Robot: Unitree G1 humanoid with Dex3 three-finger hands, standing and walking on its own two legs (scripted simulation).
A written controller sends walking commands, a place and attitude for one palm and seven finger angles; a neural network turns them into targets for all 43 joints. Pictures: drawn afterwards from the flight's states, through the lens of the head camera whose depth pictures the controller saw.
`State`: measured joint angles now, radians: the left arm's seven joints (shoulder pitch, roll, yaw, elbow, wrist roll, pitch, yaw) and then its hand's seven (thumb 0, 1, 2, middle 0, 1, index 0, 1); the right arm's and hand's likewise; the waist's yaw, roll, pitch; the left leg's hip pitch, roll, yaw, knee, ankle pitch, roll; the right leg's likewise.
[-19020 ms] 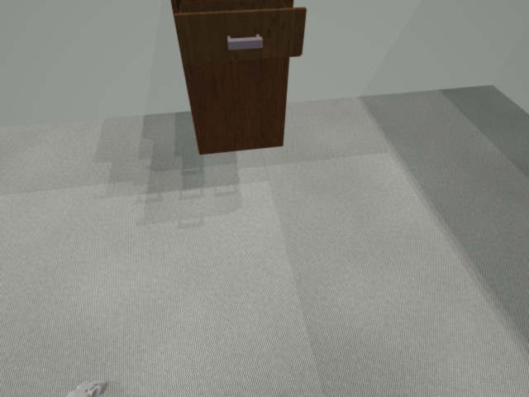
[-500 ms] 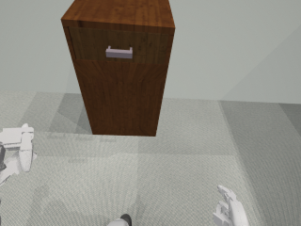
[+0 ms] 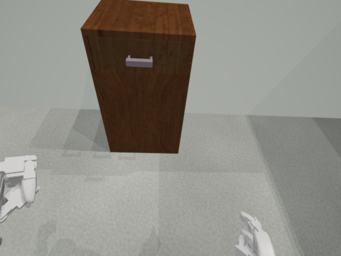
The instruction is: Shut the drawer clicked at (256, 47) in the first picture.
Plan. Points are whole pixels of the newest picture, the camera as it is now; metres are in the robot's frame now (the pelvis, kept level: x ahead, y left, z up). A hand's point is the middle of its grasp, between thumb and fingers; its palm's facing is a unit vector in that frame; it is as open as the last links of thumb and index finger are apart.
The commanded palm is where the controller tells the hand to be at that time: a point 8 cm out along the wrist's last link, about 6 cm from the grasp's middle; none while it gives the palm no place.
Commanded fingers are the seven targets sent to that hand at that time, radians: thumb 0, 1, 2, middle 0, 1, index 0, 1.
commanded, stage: stop stepping back and stand still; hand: left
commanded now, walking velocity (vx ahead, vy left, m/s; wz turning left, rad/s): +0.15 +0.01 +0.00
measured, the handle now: (139, 60) +0.92 +0.16 -0.01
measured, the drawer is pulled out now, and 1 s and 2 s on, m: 0.00 0.00 0.00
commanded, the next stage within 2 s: let the arm hang, fingers relaxed in 0.22 s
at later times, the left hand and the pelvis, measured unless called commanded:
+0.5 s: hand (72, 246) +0.17 +0.24 -0.09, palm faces +0.07 -0.94 -0.33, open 3.0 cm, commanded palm none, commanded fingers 0.00 0.90 0.90 -1.00 -1.17 -1.00 -1.17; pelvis +0.00 +0.02 -0.01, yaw +2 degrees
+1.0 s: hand out of the picture -0.06 +0.21 -0.17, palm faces +0.04 -0.97 -0.25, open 6.3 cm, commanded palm none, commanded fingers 0.00 0.90 0.90 -0.20 -0.30 -0.20 -0.30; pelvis +0.00 +0.01 +0.00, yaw +2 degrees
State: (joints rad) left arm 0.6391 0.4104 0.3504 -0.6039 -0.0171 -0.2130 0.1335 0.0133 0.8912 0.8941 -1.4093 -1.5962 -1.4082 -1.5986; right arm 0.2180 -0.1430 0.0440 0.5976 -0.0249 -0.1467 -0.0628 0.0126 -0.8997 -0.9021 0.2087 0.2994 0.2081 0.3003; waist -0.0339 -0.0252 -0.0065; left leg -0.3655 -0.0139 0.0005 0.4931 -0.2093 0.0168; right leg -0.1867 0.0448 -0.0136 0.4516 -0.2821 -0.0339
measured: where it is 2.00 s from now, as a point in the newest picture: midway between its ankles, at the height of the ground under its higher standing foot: outside the picture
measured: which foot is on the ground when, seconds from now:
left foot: down 0.00-1.00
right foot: down 0.00-1.00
